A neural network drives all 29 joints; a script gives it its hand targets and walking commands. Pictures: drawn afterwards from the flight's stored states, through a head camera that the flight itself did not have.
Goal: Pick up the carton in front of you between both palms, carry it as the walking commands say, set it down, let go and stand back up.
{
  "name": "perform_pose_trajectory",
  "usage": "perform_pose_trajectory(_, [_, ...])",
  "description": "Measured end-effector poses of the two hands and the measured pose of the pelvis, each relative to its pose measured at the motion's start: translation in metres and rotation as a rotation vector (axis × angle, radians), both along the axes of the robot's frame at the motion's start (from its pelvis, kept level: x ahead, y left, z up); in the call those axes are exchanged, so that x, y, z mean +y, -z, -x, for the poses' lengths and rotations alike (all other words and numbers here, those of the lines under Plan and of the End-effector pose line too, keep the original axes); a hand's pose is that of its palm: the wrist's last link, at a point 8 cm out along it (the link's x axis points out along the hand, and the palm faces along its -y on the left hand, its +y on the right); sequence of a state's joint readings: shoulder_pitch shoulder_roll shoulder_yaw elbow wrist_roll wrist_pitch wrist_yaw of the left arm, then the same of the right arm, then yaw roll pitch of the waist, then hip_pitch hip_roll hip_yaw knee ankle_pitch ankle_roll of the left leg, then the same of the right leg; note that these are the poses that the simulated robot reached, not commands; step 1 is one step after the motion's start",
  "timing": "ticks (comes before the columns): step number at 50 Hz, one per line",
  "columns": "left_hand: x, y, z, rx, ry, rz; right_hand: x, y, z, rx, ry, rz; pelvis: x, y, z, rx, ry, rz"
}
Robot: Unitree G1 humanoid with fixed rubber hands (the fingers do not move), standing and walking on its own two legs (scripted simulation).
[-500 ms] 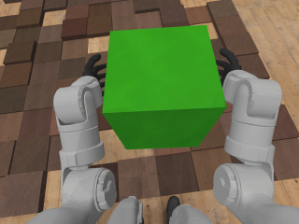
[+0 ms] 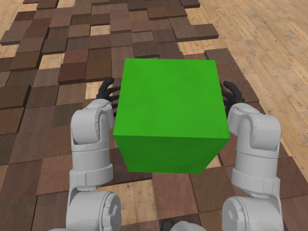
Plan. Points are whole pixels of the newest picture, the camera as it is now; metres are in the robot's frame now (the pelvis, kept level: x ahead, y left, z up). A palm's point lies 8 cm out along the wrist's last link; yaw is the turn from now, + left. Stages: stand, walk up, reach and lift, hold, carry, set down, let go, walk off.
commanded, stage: carry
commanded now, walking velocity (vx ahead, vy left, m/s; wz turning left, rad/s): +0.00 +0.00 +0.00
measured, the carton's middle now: (167, 122) +0.37 -0.01 +0.05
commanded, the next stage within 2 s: none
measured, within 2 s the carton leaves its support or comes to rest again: neither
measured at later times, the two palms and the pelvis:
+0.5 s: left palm (73, 114) +0.38 +0.22 +0.08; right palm (192, 107) +0.39 -0.08 +0.09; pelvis +0.03 +0.04 -0.01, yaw +4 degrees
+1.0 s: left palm (53, 79) +0.44 +0.26 +0.15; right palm (178, 83) +0.42 -0.04 +0.14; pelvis +0.07 +0.10 +0.03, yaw +2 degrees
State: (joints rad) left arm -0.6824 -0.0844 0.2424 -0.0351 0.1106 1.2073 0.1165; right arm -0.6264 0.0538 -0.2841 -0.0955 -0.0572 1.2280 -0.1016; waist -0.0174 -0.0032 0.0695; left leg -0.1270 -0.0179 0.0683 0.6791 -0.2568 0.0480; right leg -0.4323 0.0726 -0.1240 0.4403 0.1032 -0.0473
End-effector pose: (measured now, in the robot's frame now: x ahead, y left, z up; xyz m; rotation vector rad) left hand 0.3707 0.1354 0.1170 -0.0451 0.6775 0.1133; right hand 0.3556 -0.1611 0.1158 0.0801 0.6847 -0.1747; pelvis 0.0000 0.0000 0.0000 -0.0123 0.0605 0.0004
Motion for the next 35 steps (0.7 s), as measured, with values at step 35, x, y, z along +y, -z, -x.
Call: perform_pose_trajectory(35, [0.129,0.028,-0.011,-0.009,-0.129,0.015,0.13,0.005,-0.061,-0.012,-0.172,0.093,0.063,0.014,-0.048,0.0,-0.048,0.028])
